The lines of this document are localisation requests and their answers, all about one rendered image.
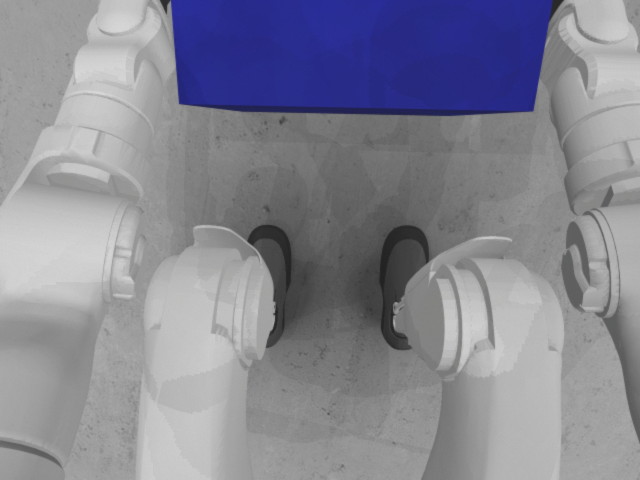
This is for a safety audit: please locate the right robot upper arm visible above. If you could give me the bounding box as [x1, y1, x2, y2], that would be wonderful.
[561, 204, 640, 443]

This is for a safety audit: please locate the robot right foot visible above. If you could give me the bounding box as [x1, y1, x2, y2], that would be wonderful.
[379, 225, 429, 350]

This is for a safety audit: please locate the left robot upper arm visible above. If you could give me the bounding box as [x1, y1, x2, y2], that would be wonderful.
[0, 182, 149, 480]

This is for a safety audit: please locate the left robot shin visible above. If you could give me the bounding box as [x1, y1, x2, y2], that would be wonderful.
[143, 225, 276, 337]

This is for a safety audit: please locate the carton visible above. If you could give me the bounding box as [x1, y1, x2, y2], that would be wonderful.
[171, 0, 553, 116]

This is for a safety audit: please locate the robot right forearm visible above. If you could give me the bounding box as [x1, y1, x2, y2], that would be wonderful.
[539, 0, 640, 216]

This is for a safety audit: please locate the robot left forearm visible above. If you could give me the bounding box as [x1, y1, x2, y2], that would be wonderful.
[0, 0, 176, 220]

